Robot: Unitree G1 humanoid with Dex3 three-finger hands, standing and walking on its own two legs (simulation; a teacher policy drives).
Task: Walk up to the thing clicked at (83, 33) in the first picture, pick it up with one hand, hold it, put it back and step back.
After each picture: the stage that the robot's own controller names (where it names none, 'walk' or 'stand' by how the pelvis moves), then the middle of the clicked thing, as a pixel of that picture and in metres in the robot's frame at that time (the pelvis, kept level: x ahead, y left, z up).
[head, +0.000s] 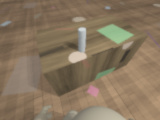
stand; (82, 41) +0.69 +0.12 +0.02
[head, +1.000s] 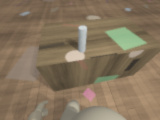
walk; (82, 40) +0.64 +0.13 +0.04
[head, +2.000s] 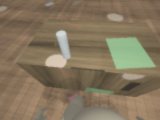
stand; (64, 46) +0.50 +0.27 +0.04
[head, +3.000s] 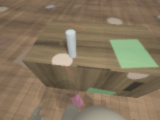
stand; (71, 45) +0.55 +0.18 +0.05
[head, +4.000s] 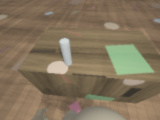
stand; (66, 53) +0.49 +0.22 +0.03
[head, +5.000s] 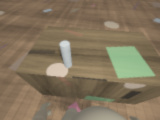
stand; (66, 55) +0.46 +0.21 +0.02
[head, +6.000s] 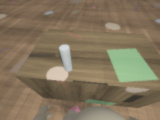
stand; (66, 59) +0.44 +0.21 +0.02
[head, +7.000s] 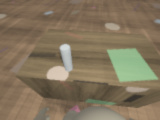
stand; (67, 59) +0.44 +0.20 +0.02
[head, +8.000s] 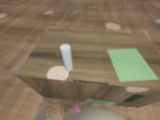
stand; (67, 59) +0.44 +0.20 +0.02
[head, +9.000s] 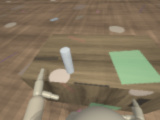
rise first; (67, 61) +0.43 +0.22 +0.02
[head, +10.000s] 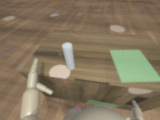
go down; (69, 57) +0.45 +0.21 +0.03
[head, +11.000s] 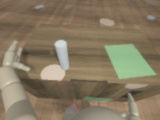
go down; (63, 57) +0.43 +0.20 +0.05
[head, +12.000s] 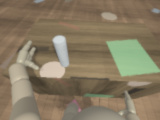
close in; (62, 53) +0.43 +0.20 +0.06
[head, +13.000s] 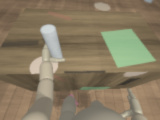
close; (53, 46) +0.45 +0.22 +0.10
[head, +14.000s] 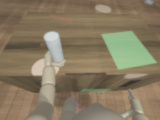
lift; (56, 52) +0.41 +0.21 +0.09
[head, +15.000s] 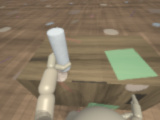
lift; (61, 53) +0.32 +0.17 +0.24
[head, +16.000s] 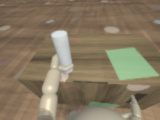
hold; (64, 54) +0.33 +0.16 +0.21
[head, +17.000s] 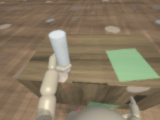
hold; (62, 55) +0.32 +0.17 +0.22
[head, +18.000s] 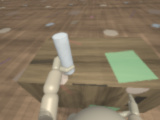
hold; (65, 56) +0.33 +0.16 +0.21
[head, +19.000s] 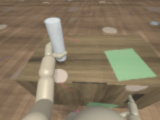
crouch; (57, 42) +0.39 +0.21 +0.25
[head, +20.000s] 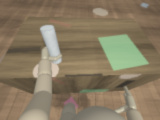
lower; (52, 47) +0.46 +0.23 +0.10
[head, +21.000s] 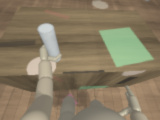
lower; (51, 46) +0.45 +0.22 +0.10
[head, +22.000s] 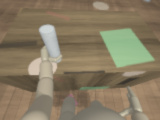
lower; (52, 47) +0.44 +0.22 +0.10
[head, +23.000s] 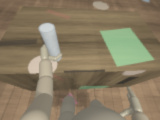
lower; (52, 45) +0.45 +0.22 +0.10
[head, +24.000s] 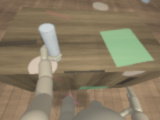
loosen; (52, 46) +0.45 +0.22 +0.10
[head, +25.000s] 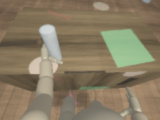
withdraw; (53, 46) +0.44 +0.22 +0.10
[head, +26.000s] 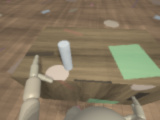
sink last; (66, 57) +0.42 +0.20 +0.06
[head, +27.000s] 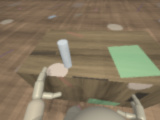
stand; (65, 55) +0.45 +0.23 +0.07
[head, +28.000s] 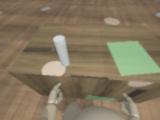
stand; (62, 52) +0.44 +0.23 +0.08
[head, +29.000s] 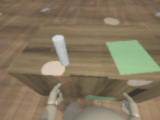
stand; (62, 52) +0.44 +0.23 +0.08
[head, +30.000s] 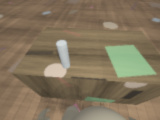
stand; (64, 55) +0.45 +0.23 +0.04
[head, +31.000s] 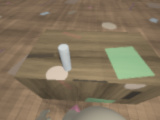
stand; (65, 59) +0.44 +0.21 +0.02
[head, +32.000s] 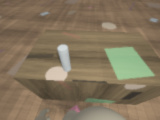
stand; (65, 59) +0.43 +0.22 +0.02
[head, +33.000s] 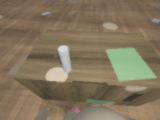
stand; (65, 60) +0.42 +0.21 +0.02
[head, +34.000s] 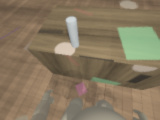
walk; (73, 34) +0.59 +0.18 +0.04
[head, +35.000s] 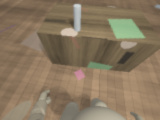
walk; (77, 19) +0.88 +0.17 +0.04
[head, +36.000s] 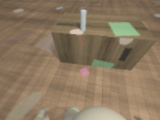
stand; (83, 21) +1.09 +0.18 +0.03
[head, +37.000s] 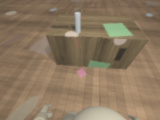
stand; (77, 23) +1.07 +0.21 +0.02
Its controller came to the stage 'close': yes
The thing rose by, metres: 0.24
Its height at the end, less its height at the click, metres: +0.00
